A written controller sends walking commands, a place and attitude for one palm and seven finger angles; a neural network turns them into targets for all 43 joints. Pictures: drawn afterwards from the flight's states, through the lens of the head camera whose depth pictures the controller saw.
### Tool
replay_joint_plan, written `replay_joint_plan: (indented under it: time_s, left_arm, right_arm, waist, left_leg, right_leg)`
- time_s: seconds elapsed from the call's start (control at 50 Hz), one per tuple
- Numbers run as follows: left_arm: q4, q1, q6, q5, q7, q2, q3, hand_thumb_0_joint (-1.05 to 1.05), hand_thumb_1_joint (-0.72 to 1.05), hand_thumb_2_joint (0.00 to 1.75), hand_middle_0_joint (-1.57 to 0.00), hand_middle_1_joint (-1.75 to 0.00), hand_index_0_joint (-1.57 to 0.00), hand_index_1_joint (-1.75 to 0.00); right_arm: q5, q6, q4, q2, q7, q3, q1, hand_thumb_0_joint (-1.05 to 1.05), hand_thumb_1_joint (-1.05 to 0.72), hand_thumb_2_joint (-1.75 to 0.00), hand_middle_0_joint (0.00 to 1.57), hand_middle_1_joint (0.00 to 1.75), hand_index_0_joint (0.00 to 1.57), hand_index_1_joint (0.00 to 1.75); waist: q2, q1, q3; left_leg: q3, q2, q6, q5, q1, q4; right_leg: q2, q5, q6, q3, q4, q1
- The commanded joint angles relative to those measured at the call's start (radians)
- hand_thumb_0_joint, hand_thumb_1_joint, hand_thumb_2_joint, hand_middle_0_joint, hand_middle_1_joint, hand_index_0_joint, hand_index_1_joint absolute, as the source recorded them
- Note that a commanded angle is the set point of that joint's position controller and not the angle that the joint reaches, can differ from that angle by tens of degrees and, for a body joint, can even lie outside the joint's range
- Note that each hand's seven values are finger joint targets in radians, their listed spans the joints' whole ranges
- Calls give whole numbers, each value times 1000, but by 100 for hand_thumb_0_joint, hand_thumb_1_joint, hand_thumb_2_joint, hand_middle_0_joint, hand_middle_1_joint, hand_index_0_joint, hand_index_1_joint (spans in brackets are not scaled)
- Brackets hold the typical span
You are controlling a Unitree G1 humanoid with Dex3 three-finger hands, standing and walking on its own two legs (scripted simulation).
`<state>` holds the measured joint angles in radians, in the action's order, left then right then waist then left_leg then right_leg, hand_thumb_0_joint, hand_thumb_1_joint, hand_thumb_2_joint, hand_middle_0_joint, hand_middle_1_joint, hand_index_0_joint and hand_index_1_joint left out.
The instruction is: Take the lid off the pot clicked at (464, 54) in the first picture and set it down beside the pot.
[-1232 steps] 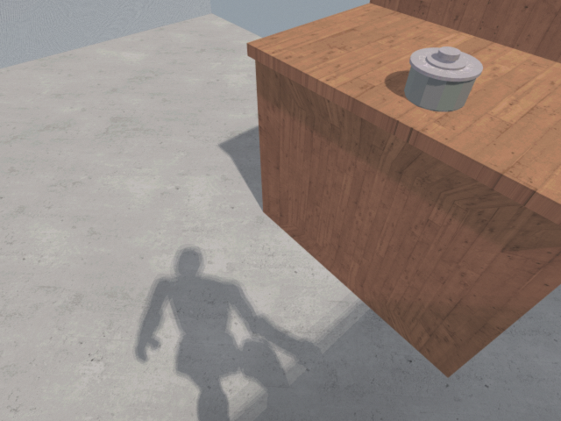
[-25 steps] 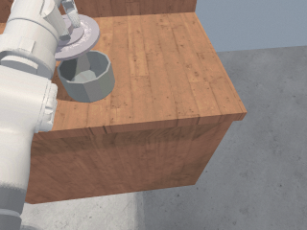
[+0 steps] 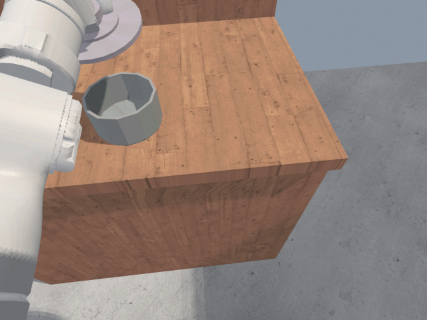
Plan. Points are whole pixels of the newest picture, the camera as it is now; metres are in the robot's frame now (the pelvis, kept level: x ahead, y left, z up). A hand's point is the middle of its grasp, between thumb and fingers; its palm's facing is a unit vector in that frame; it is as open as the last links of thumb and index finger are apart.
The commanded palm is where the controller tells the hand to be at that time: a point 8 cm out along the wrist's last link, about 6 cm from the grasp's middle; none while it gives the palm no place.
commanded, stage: lift the lid straight up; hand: left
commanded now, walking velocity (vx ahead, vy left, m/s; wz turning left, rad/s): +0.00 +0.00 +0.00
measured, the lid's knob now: (85, 12) +0.54 +0.15 +0.29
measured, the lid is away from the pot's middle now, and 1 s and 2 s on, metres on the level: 0.00 0.10 0.22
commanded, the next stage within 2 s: move the lid sideways beside the pot in 0.12 s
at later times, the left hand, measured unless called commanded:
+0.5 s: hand (64, 16) +0.51 +0.17 +0.30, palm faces -0.21 -0.11 -0.97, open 7.3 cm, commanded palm +0.51 +0.17 +0.37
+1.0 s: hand (14, 22) +0.50 +0.23 +0.30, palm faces -0.21 -0.11 -0.97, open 7.3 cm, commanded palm +0.51 +0.23 +0.37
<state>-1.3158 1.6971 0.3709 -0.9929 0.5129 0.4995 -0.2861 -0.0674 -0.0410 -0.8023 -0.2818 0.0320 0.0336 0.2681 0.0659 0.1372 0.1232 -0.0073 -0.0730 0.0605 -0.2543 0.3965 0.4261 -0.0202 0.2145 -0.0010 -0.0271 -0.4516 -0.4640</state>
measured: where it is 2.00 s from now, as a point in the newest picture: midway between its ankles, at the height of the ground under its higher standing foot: outside the picture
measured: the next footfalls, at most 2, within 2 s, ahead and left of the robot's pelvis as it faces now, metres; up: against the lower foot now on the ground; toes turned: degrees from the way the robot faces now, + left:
none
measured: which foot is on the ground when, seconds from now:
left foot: down 0.00-1.00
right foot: down 0.00-1.00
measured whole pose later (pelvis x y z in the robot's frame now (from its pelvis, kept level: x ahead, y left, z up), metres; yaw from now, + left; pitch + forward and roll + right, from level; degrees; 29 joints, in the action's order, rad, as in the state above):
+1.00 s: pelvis +0.00 +0.00 +0.00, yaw +0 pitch +12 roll -1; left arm -1.24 1.59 0.28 -1.02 0.56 0.69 -0.27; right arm -0.09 -0.12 -0.78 -0.28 0.05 0.04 0.24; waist 0.05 0.12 0.12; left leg -0.01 -0.07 0.06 -0.27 0.39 0.45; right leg -0.01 0.21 0.00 -0.03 -0.44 -0.44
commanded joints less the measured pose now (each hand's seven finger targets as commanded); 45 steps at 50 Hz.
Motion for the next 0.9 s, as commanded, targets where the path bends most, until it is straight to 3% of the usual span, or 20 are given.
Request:
replay_joint_plan:
  time_s: [0.0,0.02,0.04,0.1,0.14,0.24,0.26,0.32,0.34,0.4,0.44,0.46,0.52,0.56,0.64,0.7,0.74,0.8,0.84,0.88]
  left_arm:
    - [112,573,26,-58,-54,216,24,0,63,99,-76,-110,-86,-112]
    - [87,560,37,-61,-55,230,31,0,63,99,-76,-110,-86,-112]
    - [91,553,42,-40,-59,195,14,0,63,99,-76,-110,-86,-112]
    - [186,646,34,-54,-64,222,18,0,63,99,-76,-110,-86,-112]
    - [240,667,21,-32,-67,180,-4,0,63,99,-76,-110,-86,-112]
    - [322,609,-36,-68,-59,255,23,0,63,99,-76,-110,-86,-112]
    - [329,615,-43,-91,-59,312,52,0,63,99,-76,-110,-86,-112]
    - [234,543,-34,-86,-45,290,34,0,63,99,-76,-110,-86,-112]
    - [258,539,-33,-60,-43,264,16,0,63,99,-76,-110,-86,-112]
    - [257,545,-33,-77,-36,337,50,0,63,99,-76,-110,-86,-112]
    - [284,556,-40,-49,-37,250,-2,0,63,99,-76,-110,-86,-112]
    - [325,579,-50,-68,-36,311,30,0,63,99,-76,-110,-86,-112]
    - [309,557,-64,-78,-32,348,43,0,63,99,-76,-110,-86,-112]
    - [353,586,-74,-67,-29,342,32,0,63,99,-76,-110,-86,-112]
    - [297,531,-76,-42,-25,306,11,0,63,99,-76,-110,-86,-112]
    - [315,547,-88,-55,-22,340,28,0,63,99,-76,-110,-86,-112]
    - [352,546,-95,-40,-22,316,11,0,63,99,-76,-110,-86,-112]
    - [354,538,-106,-63,-19,366,44,0,63,99,-76,-110,-86,-112]
    - [320,493,-103,-50,-14,349,31,0,63,99,-76,-110,-86,-112]
    - [273,476,-101,-64,-10,396,55,0,63,99,-76,-110,-86,-112]
  right_arm:
    - [4,6,67,-159,7,-38,43,0,-90,-90,20,30,20,30]
    - [4,-3,66,-164,10,-35,39,0,-90,-90,20,30,20,30]
    - [-1,-11,66,-172,11,-36,33,0,-90,-90,20,30,20,30]
    - [3,-5,85,-160,10,-35,18,0,-90,-90,20,30,20,30]
    - [0,2,92,-157,12,-38,15,0,-90,-90,20,30,20,30]
    - [4,-5,111,-150,18,-47,19,0,-90,-90,20,30,20,30]
    - [10,-8,112,-148,16,-44,14,0,-90,-90,20,30,20,30]
    - [2,-29,111,-145,20,-41,4,0,-90,-90,20,30,20,30]
    - [-6,-37,113,-155,19,-43,-2,0,-90,-90,20,30,20,30]
    - [-5,-51,120,-154,21,-39,-12,0,-90,-90,20,30,20,30]
    - [-12,-50,119,-156,21,-41,-14,0,-90,-90,20,30,20,30]
    - [-6,-44,122,-150,18,-42,-6,0,-90,-90,20,30,20,30]
    - [-7,-45,127,-149,26,-43,-11,0,-90,-90,20,30,20,30]
    - [-12,-44,125,-149,25,-41,-9,0,-90,-90,20,30,20,30]
    - [-20,-44,112,-162,31,-42,-7,0,-90,-90,20,30,20,30]
    - [-17,-36,109,-154,28,-40,-2,0,-90,-90,20,30,20,30]
    - [-20,-36,112,-160,26,-42,-7,0,-90,-90,20,30,20,30]
    - [-12,-33,110,-154,23,-45,3,0,-90,-90,20,30,20,30]
    - [-17,-46,108,-164,23,-44,0,0,-90,-90,20,30,20,30]
    - [-16,-53,103,-162,26,-42,3,0,-90,-90,20,30,20,30]
  waist:
    - [-123,21,407]
    - [-145,23,381]
    - [-96,25,367]
    - [-102,22,455]
    - [-40,24,495]
    - [-43,12,551]
    - [-51,-1,573]
    - [-85,5,443]
    - [-47,10,430]
    - [-75,4,430]
    - [-9,13,414]
    - [-27,2,477]
    - [-51,5,495]
    - [-22,4,511]
    - [-6,16,429]
    - [-9,8,452]
    - [46,9,462]
    - [32,-1,484]
    - [36,3,441]
    - [-32,2,410]
  left_leg:
    - [-53,22,-24,537,-226,38]
    - [-41,19,-15,478,-183,29]
    - [-37,21,-18,495,-187,24]
    - [-44,21,-13,494,-223,31]
    - [-50,26,-20,584,-289,45]
    - [-41,28,-25,661,-306,67]
    - [-40,26,-21,641,-292,70]
    - [-27,19,-7,516,-203,48]
    - [-27,22,-13,543,-215,43]
    - [-24,21,-4,480,-185,36]
    - [-32,27,-13,539,-239,44]
    - [-38,30,-15,564,-266,54]
    - [-31,26,-6,523,-251,58]
    - [-38,29,-14,553,-275,58]
    - [-38,30,-17,534,-272,52]
    - [-47,31,-16,542,-289,59]
    - [-53,36,-32,620,-326,66]
    - [-58,38,-34,640,-341,75]
    - [-57,36,-42,668,-319,74]
    - [-44,36,-26,556,-257,60]
  right_leg:
    - [39,-331,28,8,15,166]
    - [36,-326,27,10,20,181]
    - [29,-342,34,9,25,180]
    - [29,-345,26,19,14,203]
    - [28,-374,30,15,12,193]
    - [31,-419,27,22,6,230]
    - [32,-416,22,30,-5,248]
    - [30,-366,27,22,6,231]
    - [24,-381,31,19,12,229]
    - [25,-360,28,24,7,239]
    - [25,-354,33,12,15,190]
    - [30,-358,26,21,4,212]
    - [29,-350,23,23,9,233]
    - [28,-353,24,20,6,223]
    - [30,-320,29,6,27,179]
    - [35,-308,26,6,22,172]
    - [33,-325,32,-1,22,157]
    - [39,-311,27,1,17,154]
    - [37,-329,34,-7,22,151]
    - [35,-300,26,-2,25,170]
